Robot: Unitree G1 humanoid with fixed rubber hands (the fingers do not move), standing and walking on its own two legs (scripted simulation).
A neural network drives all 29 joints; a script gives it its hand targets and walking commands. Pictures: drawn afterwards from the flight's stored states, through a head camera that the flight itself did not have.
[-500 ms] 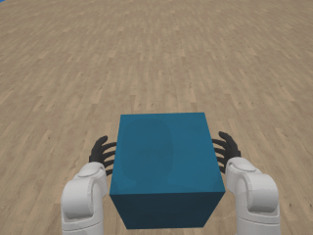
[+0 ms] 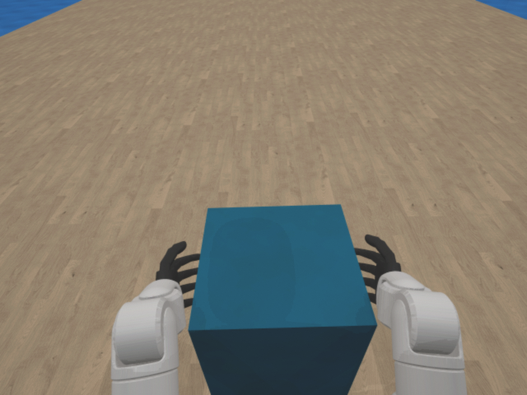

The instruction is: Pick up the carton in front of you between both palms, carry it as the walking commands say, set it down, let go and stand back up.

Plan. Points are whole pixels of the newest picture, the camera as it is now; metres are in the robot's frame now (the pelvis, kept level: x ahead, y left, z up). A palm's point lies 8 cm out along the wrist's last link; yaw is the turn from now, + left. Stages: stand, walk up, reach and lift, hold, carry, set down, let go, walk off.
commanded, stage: carry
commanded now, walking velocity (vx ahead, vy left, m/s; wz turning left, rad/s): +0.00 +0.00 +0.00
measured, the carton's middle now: (276, 306) +0.29 +0.00 +0.01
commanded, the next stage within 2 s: hold in 1.66 s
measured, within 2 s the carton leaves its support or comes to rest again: neither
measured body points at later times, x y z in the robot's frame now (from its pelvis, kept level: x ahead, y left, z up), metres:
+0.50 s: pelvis -0.01 -0.01 +0.00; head -0.04 -0.01 +0.45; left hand +0.26 +0.15 +0.08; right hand +0.26 -0.16 +0.08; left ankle -0.03 +0.10 -0.73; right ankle -0.05 -0.11 -0.73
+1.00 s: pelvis -0.05 +0.00 +0.00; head -0.08 +0.00 +0.45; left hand +0.24 +0.15 +0.04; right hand +0.24 -0.15 +0.04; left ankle -0.03 +0.10 -0.73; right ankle -0.05 -0.11 -0.73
